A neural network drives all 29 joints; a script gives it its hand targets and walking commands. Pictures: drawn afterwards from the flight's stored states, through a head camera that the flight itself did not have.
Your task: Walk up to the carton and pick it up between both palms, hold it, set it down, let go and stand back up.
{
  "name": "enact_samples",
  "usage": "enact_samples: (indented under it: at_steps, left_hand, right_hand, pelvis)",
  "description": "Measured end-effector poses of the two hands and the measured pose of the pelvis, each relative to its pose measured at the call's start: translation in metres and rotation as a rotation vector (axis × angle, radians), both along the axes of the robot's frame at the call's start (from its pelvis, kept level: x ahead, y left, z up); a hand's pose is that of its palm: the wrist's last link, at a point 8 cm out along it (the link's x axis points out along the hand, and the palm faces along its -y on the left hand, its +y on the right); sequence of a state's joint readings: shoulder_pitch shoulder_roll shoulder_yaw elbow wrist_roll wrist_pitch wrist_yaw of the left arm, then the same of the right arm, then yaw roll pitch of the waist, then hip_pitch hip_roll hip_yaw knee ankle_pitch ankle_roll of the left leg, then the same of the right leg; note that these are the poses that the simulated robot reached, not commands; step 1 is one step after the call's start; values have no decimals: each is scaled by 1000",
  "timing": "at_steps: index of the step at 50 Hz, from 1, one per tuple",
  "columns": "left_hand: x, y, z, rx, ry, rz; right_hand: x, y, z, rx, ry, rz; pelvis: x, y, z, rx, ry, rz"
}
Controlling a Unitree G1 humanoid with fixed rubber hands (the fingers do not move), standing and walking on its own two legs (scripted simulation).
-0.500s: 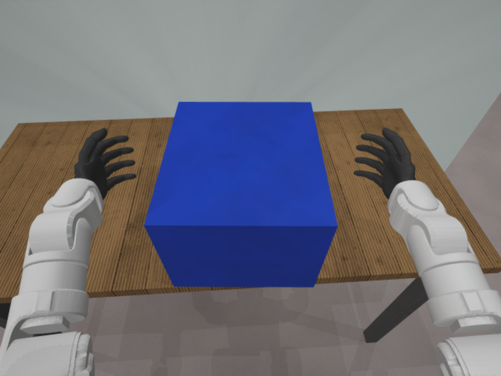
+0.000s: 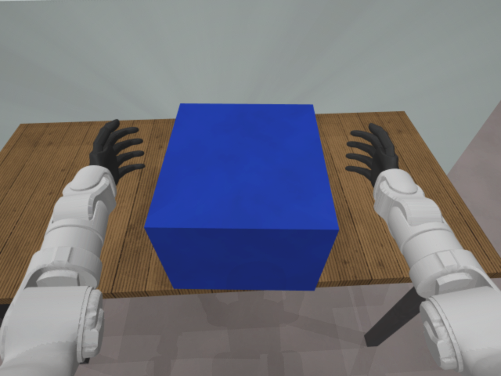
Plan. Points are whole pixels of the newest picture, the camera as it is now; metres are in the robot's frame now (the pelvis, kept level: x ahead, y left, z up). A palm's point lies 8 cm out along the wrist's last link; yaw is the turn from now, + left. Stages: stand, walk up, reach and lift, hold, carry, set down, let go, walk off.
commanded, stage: reach and lift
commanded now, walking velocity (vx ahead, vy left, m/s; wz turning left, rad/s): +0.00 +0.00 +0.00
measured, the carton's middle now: (245, 194) +0.47 +0.02 +0.02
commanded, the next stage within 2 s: none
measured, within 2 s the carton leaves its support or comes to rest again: neither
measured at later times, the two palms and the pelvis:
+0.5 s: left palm (130, 203) +0.43 +0.23 +0.05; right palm (362, 207) +0.41 -0.19 +0.03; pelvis -0.02 +0.01 -0.02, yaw -1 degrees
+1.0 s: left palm (144, 206) +0.43 +0.20 +0.04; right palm (345, 207) +0.41 -0.16 +0.03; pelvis -0.02 +0.01 -0.03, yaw +0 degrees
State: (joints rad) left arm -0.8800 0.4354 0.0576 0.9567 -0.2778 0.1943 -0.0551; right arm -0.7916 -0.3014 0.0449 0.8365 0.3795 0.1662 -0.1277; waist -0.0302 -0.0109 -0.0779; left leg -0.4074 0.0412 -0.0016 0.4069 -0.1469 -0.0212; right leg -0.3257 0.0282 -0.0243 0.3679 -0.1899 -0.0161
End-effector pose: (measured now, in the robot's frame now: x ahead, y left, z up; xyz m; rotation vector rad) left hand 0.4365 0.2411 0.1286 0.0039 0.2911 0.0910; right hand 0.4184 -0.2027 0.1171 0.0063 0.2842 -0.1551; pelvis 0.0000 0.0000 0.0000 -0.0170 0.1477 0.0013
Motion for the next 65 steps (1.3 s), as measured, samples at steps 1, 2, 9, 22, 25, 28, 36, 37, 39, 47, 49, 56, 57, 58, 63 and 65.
enact_samples:
  at_steps: [1,2,9,22,25,28,36,37,39,47,49,56,57,58,63,65]
  left_hand:
    - [-3,0,-7,4,4,1]
    - [-6,0,-14,6,6,3]
    - [-26,-1,-61,19,28,26]
    - [-8,-9,-81,45,-45,26]
    - [-5,-15,-81,56,-46,4]
    - [-6,-21,-84,51,-36,-7]
    - [-13,-27,-95,36,-14,-2]
    - [-13,-27,-95,37,-13,-1]
    - [-13,-30,-96,34,-17,-2]
    - [-9,-37,-90,21,-55,-6]
    - [-8,-38,-89,23,-63,-10]
    - [-9,-43,-89,29,-62,-28]
    - [-10,-43,-89,27,-61,-26]
    - [-10,-43,-89,25,-62,-23]
    - [-12,-44,-88,32,-61,-16]
    - [-13,-44,-89,27,-55,-16]
  right_hand:
    - [-2,1,-6,-2,5,-1]
    - [-3,3,-12,-2,8,-1]
    - [-14,18,-53,-1,41,29]
    - [-7,18,-82,-6,4,9]
    - [-7,12,-84,-9,2,-2]
    - [-8,6,-86,-19,8,-3]
    - [-9,6,-84,-13,-12,10]
    - [-8,8,-84,-12,-14,11]
    - [-7,13,-83,-8,-17,17]
    - [-3,40,-85,19,-21,9]
    - [-4,41,-85,11,-27,-1]
    - [-7,42,-84,5,-20,-28]
    - [-7,42,-83,2,-21,-26]
    - [-7,42,-83,-1,-22,-24]
    - [-8,41,-83,3,-22,-19]
    - [-8,41,-83,-2,-21,-17]
  pelvis:
    - [0,0,0,0,1,2]
    - [0,0,0,0,3,3]
    - [-5,0,-5,-4,44,6]
    - [-17,5,-23,-9,208,-1]
    - [-18,6,-24,-9,211,-8]
    - [-19,7,-24,-7,204,-17]
    - [-18,6,-25,3,205,-26]
    - [-18,6,-26,3,207,-25]
    - [-17,5,-26,4,207,-22]
    - [-17,5,-26,-3,202,-10]
    - [-16,5,-26,-6,202,-5]
    - [-16,9,-23,-15,188,-7]
    - [-16,10,-23,-15,190,-9]
    - [-15,11,-23,-15,189,-12]
    - [-14,14,-21,-15,181,-20]
    - [-14,15,-20,-13,176,-23]
